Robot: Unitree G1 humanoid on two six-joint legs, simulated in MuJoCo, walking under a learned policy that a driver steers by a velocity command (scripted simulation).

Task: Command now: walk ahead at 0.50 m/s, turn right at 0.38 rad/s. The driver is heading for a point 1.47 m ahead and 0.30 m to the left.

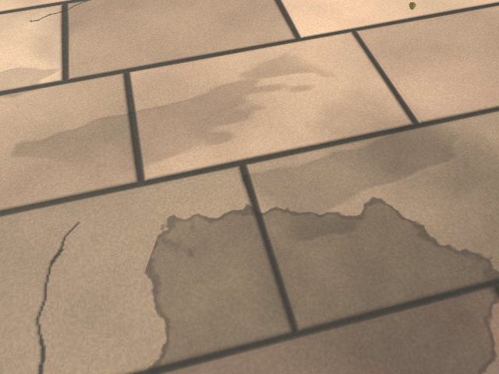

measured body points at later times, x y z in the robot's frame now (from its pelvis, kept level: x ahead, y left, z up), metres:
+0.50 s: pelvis +0.29 +0.07 +0.00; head +0.32 +0.09 +0.45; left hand +0.43 +0.35 -0.10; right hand +0.37 -0.20 -0.11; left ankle +0.29 +0.15 -0.75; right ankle +0.34 -0.09 -0.68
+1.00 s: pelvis +0.56 +0.06 +0.00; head +0.58 +0.06 +0.45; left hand +0.53 +0.36 -0.11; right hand +0.80 -0.15 -0.10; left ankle +0.55 +0.23 -0.67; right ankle +0.58 -0.04 -0.75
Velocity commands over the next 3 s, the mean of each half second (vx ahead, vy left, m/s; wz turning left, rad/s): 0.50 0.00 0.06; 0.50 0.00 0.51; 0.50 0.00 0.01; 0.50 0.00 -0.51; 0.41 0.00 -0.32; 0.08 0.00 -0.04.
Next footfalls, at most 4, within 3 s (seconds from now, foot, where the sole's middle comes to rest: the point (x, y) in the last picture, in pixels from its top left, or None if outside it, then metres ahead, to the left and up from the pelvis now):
0.26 left None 0.33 0.15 -0.78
0.76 right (291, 315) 0.62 -0.03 -0.78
1.26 left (171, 265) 0.77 0.33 -0.78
1.78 right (228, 175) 1.12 0.18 -0.78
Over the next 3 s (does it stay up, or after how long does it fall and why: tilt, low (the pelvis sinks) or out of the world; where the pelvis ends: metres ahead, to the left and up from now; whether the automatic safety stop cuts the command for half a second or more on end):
stays up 1.40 0.28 -0.01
